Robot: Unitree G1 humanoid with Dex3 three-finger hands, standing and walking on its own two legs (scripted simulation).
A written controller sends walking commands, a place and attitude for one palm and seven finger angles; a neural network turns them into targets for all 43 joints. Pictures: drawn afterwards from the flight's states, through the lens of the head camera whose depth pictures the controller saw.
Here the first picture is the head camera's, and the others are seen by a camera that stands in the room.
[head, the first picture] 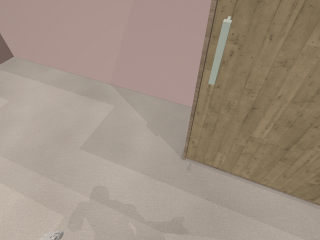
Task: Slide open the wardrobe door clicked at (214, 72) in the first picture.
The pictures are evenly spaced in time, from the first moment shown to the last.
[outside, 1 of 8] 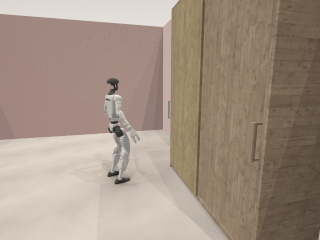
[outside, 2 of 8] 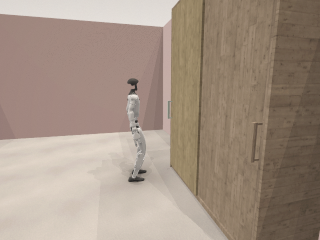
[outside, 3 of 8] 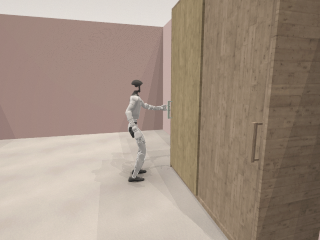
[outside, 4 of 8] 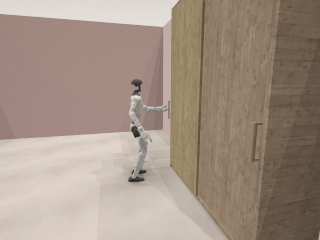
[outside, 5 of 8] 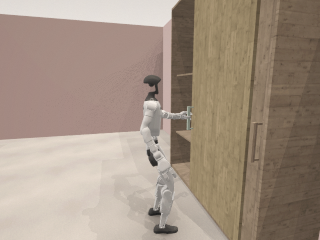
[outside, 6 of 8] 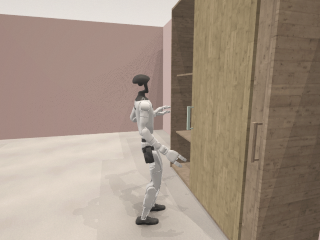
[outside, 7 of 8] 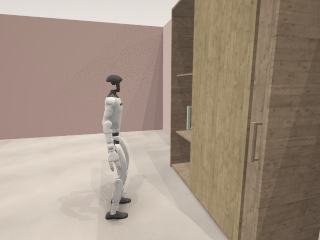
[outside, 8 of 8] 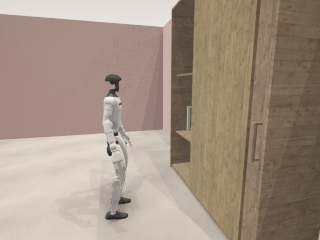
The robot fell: no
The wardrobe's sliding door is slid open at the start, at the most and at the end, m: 0.00 0.69 0.69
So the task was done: yes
